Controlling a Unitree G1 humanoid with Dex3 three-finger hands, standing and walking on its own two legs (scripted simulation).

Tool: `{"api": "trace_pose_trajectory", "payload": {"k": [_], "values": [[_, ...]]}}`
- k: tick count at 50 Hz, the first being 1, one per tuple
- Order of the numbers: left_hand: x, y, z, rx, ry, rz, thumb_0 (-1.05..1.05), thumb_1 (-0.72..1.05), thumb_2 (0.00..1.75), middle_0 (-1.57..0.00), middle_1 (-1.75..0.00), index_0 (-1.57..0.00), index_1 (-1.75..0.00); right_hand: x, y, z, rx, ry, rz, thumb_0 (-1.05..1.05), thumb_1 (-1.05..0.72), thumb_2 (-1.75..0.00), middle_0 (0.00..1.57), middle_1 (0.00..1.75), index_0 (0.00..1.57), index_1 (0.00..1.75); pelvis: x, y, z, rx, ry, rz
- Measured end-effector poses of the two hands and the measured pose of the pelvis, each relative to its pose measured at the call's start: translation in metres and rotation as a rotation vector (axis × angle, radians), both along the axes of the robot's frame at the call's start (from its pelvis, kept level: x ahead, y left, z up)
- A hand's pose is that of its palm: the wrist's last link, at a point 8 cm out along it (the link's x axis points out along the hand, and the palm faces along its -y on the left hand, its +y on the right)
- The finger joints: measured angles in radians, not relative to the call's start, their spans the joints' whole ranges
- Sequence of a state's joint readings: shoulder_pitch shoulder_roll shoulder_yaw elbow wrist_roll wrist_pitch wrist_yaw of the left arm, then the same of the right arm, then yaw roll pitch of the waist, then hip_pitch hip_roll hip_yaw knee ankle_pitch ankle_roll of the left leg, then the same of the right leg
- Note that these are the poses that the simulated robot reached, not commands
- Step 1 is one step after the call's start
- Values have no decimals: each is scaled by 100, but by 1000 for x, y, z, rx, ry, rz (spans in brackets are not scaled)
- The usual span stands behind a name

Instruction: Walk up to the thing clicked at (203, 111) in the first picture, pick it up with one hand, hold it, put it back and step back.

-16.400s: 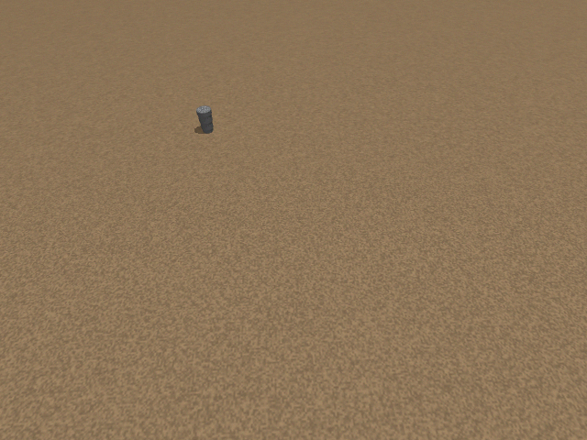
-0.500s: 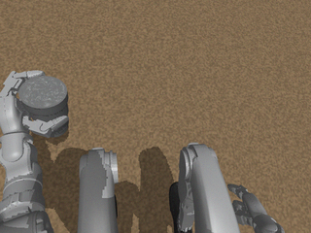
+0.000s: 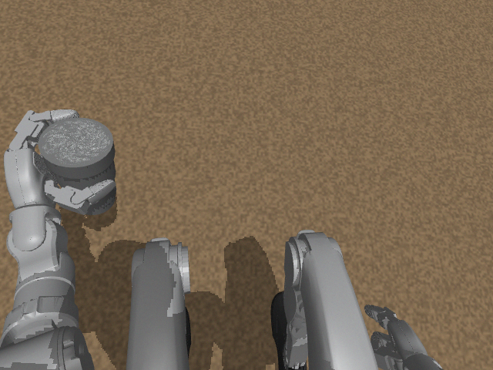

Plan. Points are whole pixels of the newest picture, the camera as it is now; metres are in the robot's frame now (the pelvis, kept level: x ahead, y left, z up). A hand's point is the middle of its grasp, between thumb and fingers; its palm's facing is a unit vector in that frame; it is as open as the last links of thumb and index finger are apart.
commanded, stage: lift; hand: left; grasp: from the side
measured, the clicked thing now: (87, 173) +0.42 +0.25 -0.05
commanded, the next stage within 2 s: none
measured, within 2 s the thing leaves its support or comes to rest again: neither
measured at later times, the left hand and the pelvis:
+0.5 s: hand (66, 159) +0.41 +0.25 +0.03, palm faces +0.19 -0.98 -0.03, open 12.1 cm; pelvis +0.00 +0.00 +0.04, yaw +1 degrees
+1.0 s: hand out of the picture +0.40 +0.23 +0.20, palm faces +0.21 -0.98 -0.05, open 12.1 cm; pelvis +0.03 +0.00 +0.18, yaw +3 degrees
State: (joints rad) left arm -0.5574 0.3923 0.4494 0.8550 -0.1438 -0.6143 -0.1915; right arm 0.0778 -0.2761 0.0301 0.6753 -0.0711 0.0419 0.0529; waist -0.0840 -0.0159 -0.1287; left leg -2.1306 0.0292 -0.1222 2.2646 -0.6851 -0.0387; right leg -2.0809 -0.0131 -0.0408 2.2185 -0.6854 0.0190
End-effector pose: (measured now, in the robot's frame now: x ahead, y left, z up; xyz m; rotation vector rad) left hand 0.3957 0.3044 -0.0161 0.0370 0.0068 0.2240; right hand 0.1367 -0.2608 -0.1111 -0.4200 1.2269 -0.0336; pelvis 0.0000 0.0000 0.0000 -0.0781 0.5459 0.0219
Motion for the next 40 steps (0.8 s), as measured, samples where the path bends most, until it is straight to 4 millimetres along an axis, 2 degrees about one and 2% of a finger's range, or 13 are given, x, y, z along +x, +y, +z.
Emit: {"api": "trace_pose_trajectory", "payload": {"k": [13,22,33,40], "values": [[1,-6,12,4,-6,-19,8,-58,107,-74,-102,-54,-96,-4,-3,6,2,-7,-19,0,-92,-90,20,30,21,30,-1,-1,6,5,-1,1],[-9,-7,35,-18,8,-34,8,-58,107,-74,-102,-55,-96,4,1,26,18,-52,-38,0,-93,-90,20,30,21,30,1,0,26,9,8,5],[-19,-10,93,-9,-2,-43,7,-58,108,-74,-102,-55,-96,33,11,74,37,-140,-41,0,-92,-90,20,30,21,30,8,1,72,9,19,14],[-24,-14,147,1,-9,-33,7,-58,108,-74,-103,-54,-96,52,19,113,56,-191,-58,0,-92,-90,20,30,21,30,16,3,111,11,6,22]]}}
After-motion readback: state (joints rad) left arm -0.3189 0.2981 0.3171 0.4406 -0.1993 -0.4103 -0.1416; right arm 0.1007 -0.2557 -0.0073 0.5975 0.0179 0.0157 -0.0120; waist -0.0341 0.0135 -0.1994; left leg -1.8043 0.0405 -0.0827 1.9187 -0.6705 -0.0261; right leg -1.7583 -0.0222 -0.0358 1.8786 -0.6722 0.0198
